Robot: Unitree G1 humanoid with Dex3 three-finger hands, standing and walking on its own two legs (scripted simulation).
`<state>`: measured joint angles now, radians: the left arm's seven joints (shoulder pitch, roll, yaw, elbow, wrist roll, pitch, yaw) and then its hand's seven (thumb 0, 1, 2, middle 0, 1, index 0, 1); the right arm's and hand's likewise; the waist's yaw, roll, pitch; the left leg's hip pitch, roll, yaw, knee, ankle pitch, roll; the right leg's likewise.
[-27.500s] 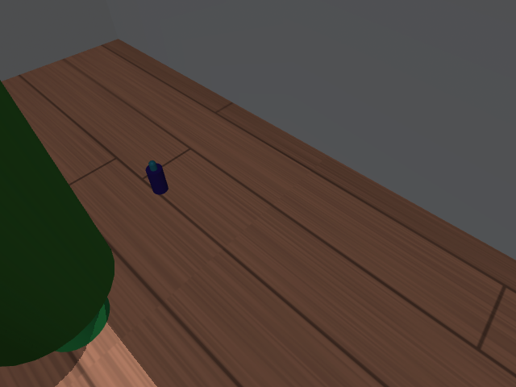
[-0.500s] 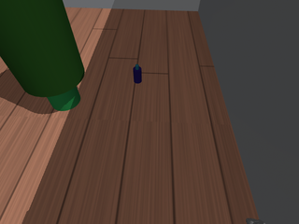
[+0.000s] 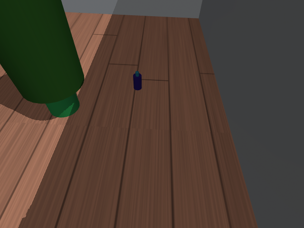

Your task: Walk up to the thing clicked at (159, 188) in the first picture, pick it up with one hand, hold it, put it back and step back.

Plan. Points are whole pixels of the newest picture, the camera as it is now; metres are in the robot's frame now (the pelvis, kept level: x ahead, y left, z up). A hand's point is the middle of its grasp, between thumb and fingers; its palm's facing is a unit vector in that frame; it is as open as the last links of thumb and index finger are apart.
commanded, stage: stand
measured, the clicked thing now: (137, 79) +1.47 +0.11 -0.68
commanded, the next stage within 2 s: none
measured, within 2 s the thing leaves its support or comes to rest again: neither
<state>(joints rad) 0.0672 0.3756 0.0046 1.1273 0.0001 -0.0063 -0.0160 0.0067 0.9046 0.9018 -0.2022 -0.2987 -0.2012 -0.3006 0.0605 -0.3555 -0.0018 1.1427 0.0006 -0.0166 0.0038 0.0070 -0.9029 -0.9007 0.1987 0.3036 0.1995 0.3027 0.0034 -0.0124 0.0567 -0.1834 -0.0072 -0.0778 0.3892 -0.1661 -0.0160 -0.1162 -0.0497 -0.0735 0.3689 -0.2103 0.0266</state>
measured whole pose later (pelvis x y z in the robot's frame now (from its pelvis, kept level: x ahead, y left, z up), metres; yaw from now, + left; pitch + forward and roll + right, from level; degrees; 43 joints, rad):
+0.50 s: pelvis +0.01 -0.01 +0.00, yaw -2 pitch -2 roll +0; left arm 0.10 0.36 0.00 1.14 0.00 -0.01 -0.01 0.01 0.90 0.90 -0.20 -0.30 -0.20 -0.30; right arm 0.08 -0.34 -0.01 1.16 0.00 -0.01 0.01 0.01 -0.90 -0.90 0.20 0.30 0.20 0.30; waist 0.00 -0.01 0.06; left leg -0.16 0.01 -0.05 0.33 -0.15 -0.03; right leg -0.11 -0.04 -0.05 0.33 -0.19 0.02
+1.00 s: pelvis +0.02 -0.02 +0.00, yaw -2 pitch -2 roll +0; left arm 0.09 0.36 0.00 1.13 0.00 -0.01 -0.01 0.01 0.90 0.90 -0.20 -0.30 -0.20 -0.30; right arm 0.07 -0.35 0.00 1.15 0.00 -0.01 0.01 0.01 -0.90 -0.90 0.20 0.30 0.20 0.30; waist 0.00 0.00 0.05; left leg -0.13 0.03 -0.05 0.32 -0.16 -0.04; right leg -0.09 -0.02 -0.05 0.32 -0.20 0.01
